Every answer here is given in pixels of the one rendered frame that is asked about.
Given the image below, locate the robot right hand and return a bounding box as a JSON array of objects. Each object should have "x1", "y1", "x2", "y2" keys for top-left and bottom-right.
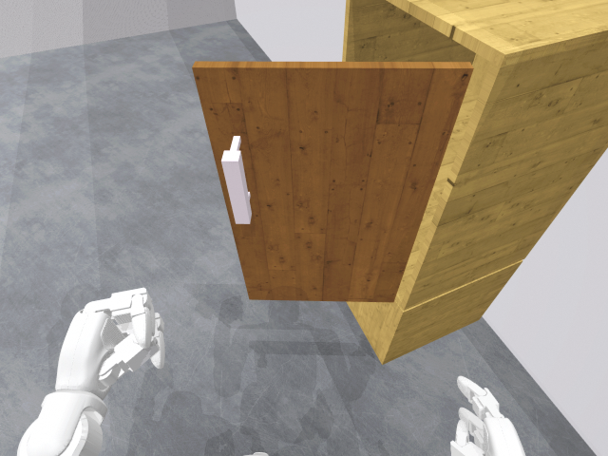
[{"x1": 450, "y1": 376, "x2": 525, "y2": 456}]

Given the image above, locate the cupboard door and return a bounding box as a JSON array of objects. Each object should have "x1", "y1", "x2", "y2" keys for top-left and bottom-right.
[{"x1": 192, "y1": 62, "x2": 474, "y2": 302}]

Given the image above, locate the robot left hand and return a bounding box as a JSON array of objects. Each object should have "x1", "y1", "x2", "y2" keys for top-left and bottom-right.
[{"x1": 55, "y1": 288, "x2": 165, "y2": 400}]

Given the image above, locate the handle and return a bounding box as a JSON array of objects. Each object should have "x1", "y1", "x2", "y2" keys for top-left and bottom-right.
[{"x1": 221, "y1": 136, "x2": 252, "y2": 224}]

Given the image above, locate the left robot forearm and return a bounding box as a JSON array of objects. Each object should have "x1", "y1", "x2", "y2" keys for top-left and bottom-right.
[{"x1": 17, "y1": 389, "x2": 107, "y2": 456}]

